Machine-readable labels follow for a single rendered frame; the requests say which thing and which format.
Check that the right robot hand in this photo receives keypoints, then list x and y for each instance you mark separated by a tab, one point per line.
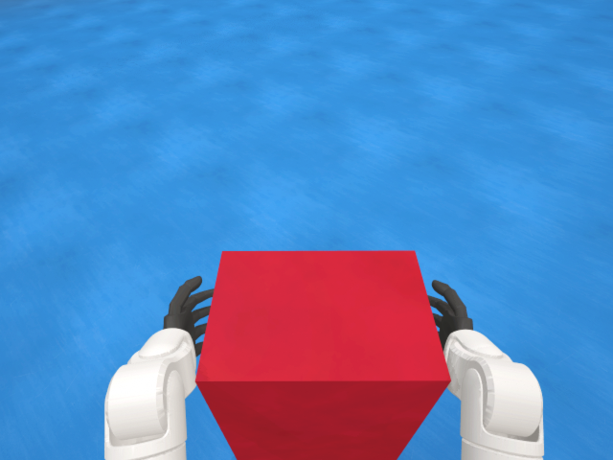
454	313

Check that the robot left forearm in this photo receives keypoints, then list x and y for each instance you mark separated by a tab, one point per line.
144	407

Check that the carton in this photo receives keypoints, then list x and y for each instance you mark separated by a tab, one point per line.
320	355

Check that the left robot hand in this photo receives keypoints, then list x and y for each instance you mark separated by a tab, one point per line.
182	317

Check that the robot right forearm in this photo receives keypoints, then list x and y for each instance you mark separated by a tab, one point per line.
501	400

